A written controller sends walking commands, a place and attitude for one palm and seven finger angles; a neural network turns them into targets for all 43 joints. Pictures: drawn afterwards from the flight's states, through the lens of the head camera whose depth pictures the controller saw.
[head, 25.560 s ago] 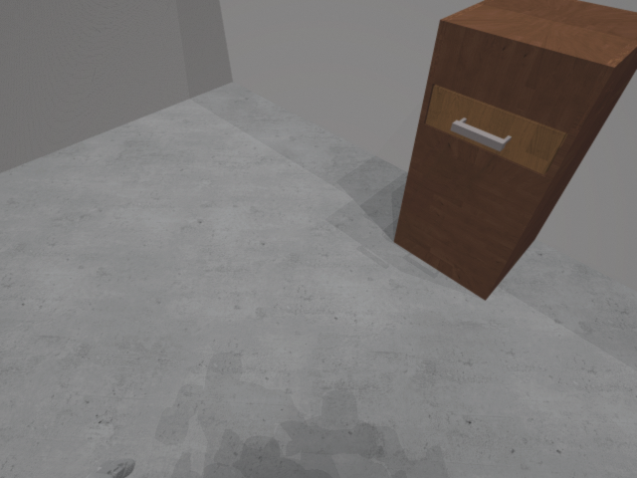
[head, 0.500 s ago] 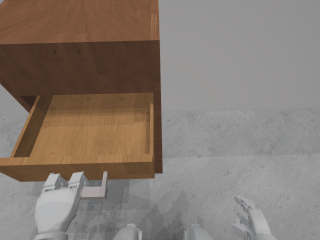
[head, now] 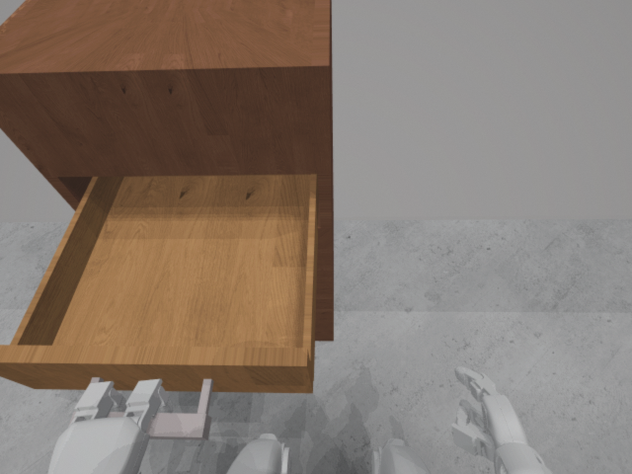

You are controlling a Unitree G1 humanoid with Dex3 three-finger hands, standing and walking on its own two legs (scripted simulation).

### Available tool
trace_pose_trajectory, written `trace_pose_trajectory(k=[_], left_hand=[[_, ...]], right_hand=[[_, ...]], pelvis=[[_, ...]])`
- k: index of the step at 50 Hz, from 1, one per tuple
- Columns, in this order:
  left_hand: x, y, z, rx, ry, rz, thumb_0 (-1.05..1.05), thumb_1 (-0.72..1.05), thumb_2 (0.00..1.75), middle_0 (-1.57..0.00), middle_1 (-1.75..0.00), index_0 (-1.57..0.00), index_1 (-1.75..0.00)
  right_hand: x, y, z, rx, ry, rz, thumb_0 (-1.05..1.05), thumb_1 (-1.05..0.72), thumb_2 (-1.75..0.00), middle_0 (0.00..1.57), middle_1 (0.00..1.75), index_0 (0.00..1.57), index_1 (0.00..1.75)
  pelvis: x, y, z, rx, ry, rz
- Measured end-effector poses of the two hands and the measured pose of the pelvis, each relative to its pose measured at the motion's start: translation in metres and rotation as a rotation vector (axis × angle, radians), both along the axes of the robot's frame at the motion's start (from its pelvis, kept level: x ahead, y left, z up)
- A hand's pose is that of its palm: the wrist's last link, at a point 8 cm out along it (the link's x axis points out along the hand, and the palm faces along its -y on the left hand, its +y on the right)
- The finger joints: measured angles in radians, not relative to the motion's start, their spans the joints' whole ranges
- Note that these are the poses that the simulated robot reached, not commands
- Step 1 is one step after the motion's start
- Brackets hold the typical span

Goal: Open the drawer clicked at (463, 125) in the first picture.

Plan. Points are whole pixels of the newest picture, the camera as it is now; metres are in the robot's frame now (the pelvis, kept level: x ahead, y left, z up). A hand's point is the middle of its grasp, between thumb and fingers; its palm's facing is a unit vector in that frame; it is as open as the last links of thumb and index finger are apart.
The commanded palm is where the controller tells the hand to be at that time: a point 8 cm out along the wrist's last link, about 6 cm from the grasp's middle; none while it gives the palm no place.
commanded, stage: pull the drawer open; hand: left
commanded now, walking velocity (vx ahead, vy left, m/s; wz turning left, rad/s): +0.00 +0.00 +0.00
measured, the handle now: (146, 405) +0.20 +0.23 -0.02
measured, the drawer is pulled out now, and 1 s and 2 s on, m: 0.28 0.30 0.30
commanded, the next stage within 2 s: open the thumb to release the handle in 0.60 s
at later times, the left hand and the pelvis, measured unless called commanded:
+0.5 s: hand out of the picture +0.12 +0.23 -0.03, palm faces -0.16 -0.12 -0.98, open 6.1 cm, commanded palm +0.06 +0.24 +0.02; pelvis -0.01 +0.00 -0.01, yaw +0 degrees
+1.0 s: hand out of the picture +0.13 +0.24 -0.03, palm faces -0.10 -0.10 -0.99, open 8.0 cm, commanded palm +0.10 +0.24 +0.02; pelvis -0.01 +0.00 -0.02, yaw +1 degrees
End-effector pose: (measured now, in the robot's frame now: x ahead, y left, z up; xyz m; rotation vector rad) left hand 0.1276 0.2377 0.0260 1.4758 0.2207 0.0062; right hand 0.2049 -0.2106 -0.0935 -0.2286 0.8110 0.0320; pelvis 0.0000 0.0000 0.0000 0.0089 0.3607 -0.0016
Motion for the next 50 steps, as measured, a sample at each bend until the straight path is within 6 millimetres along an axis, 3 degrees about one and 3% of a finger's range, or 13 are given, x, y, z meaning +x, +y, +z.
trace_pose_trajectory(k=[9, 26, 36, 41, 50], left_hand=[[-0.021, -0.001, 0.001, -0.01, 0.014, 0.003, 0.04, 0.66, 0.71, -0.31, -1.35, -0.41, -1.34], [-0.022, 0.0, 0.002, -0.02, 0.026, -0.008, 0.03, 0.67, 0.71, -0.27, -1.35, -0.38, -1.32], [-0.022, 0.0, 0.002, -0.019, 0.034, -0.017, 0.03, 0.67, 0.71, -0.27, -1.35, -0.38, -1.31], [-0.019, 0.009, -0.003, 0.021, -0.014, -0.019, 0.01, 0.65, 0.75, -0.31, -1.34, -0.38, -1.31], [-0.015, 0.004, -0.001, 0.006, -0.031, 0.04, 0.01, 0.35, 0.66, -0.36, -1.3, -0.37, -1.29]], right_hand=[[-0.002, 0.002, -0.004, 0.003, -0.008, 0.016, 0.01, -0.9, -0.9, 0.2, 0.3, 0.2, 0.3], [-0.012, -0.002, -0.012, 0.008, 0.025, -0.025, 0.01, -0.9, -0.9, 0.2, 0.3, 0.2, 0.3], [-0.004, 0.001, -0.014, 0.003, 0.025, -0.011, 0.01, -0.9, -0.9, 0.2, 0.3, 0.2, 0.3], [0.001, 0.002, -0.025, -0.023, 0.026, 0.033, 0.01, -0.9, -0.9, 0.2, 0.3, 0.2, 0.3], [-0.004, 0.003, -0.025, -0.008, 0.032, 0.016, 0.01, -0.9, -0.9, 0.2, 0.3, 0.2, 0.3]], pelvis=[[-0.007, -0.002, -0.005, 0.003, 0.0, 0.004], [-0.009, -0.003, -0.009, 0.003, 0.011, -0.002], [-0.004, 0.0, -0.009, 0.002, 0.025, 0.0], [-0.008, 0.0, -0.018, -0.004, 0.042, 0.02], [-0.012, -0.002, -0.015, -0.001, 0.027, 0.024]])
